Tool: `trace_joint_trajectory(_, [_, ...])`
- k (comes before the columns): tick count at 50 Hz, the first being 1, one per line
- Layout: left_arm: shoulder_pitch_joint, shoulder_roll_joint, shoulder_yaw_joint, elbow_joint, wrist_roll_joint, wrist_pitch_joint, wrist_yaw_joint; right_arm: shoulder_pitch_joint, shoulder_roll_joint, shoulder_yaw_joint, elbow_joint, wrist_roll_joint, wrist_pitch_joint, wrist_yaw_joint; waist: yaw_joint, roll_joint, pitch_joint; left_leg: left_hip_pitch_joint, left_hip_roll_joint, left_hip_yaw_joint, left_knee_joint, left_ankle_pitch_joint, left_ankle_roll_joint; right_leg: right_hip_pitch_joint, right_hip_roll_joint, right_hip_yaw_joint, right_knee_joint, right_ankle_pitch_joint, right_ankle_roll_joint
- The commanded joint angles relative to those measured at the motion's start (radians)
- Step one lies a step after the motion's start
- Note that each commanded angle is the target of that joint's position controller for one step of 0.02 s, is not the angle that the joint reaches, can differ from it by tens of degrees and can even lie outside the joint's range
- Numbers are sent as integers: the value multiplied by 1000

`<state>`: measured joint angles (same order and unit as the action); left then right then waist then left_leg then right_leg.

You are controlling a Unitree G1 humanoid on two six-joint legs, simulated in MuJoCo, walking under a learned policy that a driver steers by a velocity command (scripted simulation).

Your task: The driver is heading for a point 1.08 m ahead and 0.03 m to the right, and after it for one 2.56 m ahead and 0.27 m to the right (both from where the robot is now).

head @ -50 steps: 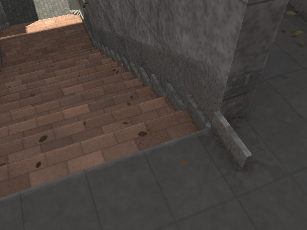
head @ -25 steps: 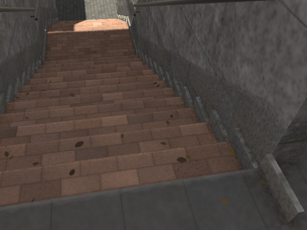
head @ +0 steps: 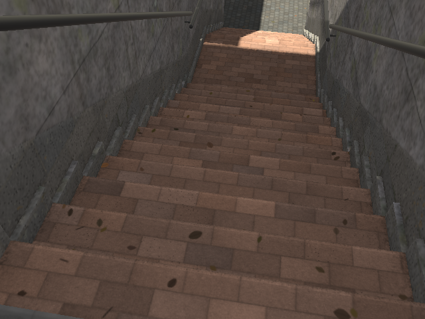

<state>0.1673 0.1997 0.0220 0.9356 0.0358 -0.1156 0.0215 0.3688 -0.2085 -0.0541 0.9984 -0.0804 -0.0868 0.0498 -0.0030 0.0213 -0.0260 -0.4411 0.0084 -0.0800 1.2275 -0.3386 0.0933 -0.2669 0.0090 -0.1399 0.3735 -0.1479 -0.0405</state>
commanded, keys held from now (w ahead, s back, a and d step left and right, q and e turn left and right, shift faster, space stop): w+q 0.10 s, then w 0.20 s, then w+e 0.70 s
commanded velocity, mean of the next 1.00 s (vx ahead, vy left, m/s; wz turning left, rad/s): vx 0.50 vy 0.00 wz -0.09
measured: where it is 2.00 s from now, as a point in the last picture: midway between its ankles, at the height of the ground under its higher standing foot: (224, 228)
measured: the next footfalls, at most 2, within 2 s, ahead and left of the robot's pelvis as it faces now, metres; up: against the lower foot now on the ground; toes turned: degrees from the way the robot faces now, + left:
left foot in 0.36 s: +0.32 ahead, +0.20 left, +0.00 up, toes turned +10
right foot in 1.06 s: +0.61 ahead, -0.10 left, -0.15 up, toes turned -19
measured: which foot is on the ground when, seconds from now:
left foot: up 0.00-0.34, down 0.36-1.00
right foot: down 0.00-0.38, up 0.40-1.00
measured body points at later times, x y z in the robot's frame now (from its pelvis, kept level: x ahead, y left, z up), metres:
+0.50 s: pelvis +0.24 +0.09 +0.00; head +0.26 +0.10 +0.44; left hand +0.19 +0.31 -0.16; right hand +0.37 -0.14 -0.13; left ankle +0.28 +0.19 -0.74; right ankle +0.12 -0.08 -0.66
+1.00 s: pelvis +0.48 +0.05 -0.08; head +0.49 +0.04 +0.37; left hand +0.66 +0.21 -0.22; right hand +0.27 -0.06 -0.22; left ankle +0.28 +0.19 -0.74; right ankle +0.58 -0.09 -0.83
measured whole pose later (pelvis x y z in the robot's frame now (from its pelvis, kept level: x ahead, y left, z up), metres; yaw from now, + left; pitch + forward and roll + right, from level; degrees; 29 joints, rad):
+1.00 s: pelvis +0.48 +0.05 -0.08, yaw -11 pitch +2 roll +6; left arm 0.13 0.15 0.01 0.90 0.10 -0.02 -0.07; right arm 0.64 -0.07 0.03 1.15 -0.09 -0.09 -0.06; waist -0.14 -0.09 -0.01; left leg 0.03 0.04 0.37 0.76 -0.77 -0.08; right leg -0.43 -0.15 -0.01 0.37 0.24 -0.07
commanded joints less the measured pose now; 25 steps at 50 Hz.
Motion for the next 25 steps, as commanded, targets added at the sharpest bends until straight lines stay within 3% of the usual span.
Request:
trace_joint_trajectory(1, [53,-34,-10,-11,-1,-22,18,-33,58,18,-71,2,2,12,-3,-67,5,-168,122,-29,-18,31,6,136,-287,202,-267,213,-203])
trace_joint_trajectory(4, [124,10,-2,26,33,-39,14,-112,40,27,-99,22,2,46,8,-62,44,-214,148,26,-218,163,-15,122,-269,62,-300,324,-210])
trace_joint_trajectory(6, [206,30,-3,71,41,-43,7,-187,40,37,-128,28,7,47,19,-58,42,-223,150,44,-339,243,-24,153,-282,20,-292,506,-213])
trace_joint_trajectory(8, [227,52,-5,89,41,-44,-16,-208,27,38,-136,25,20,42,1,-69,49,-171,130,57,-416,308,-25,138,-271,-22,-272,615,-199])
trace_joint_trajectory(11, [229,81,-5,99,38,-42,-44,-264,-18,26,-159,26,35,34,-5,-75,65,-159,111,34,-506,344,-17,192,-281,-33,-248,553,-179])
trace_joint_trajectory(15, [333,102,13,141,31,-7,-42,-366,-35,15,-192,18,32,15,34,-78,98,-210,79,49,-635,198,1,399,-332,-15,-209,438,-163])
trace_joint_trajectory(16, [357,99,16,149,23,5,-37,-393,-36,11,-202,18,28,10,42,-79,102,-180,62,68,-677,176,9,418,-334,-10,-192,412,-159])
trace_joint_trajectory(18, [345,102,18,141,27,25,-37,-360,-52,-6,-195,35,10,2,4,-92,78,70,12,117,-716,249,53,303,-303,-28,-113,477,-138])
trace_joint_trajectory(19, [304,103,20,117,30,17,-37,-233,-111,-31,-168,48,-6,-9,-47,-74,-6,314,11,95,-641,385,92,170,-235,-69,24,512,-92])
trace_joint_trajectory(20, [345,56,19,103,-63,46,-20,34,-159,-42,-77,40,-6,-33,-123,51,-96,631,133,-30,-610,392,130,-93,-113,-118,420,256,-23])
trace_joint_trajectory(21, [397,-62,-36,94,55,6,-80,266,-206,-47,-29,35,-3,-32,-163,232,-398,930,360,-444,-858,375,308,-270,-21,29,576,-440,-6])
trace_joint_trajectory(22, [194,30,8,38,32,-5,-98,282,-207,-65,13,1,-17,-36,-202,128,-152,822,322,-467,-942,236,237,-449,-26,182,766,-440,-46])
trace_joint_trajectory(23, [174,51,17,46,17,-17,-84,152,-200,-70,-2,19,-28,-43,-143,86,-19,605,330,-321,-970,176,195,-472,-85,205,827,-343,-67])
trace_joint_trajectory(24, [203,49,21,56,23,-14,-62,81,-128,-54,-3,34,-20,-49,-101,75,-3,477,324,-249,-992,124,188,-406,-125,195,871,-322,-79])
trace_joint_trajectory(25, [218,3,15,48,33,-12,-51,31,-42,-25,-14,42,-17,-54,-56,48,0,375,312,-179,-1004,177,173,-350,-158,226,868,-260,-91])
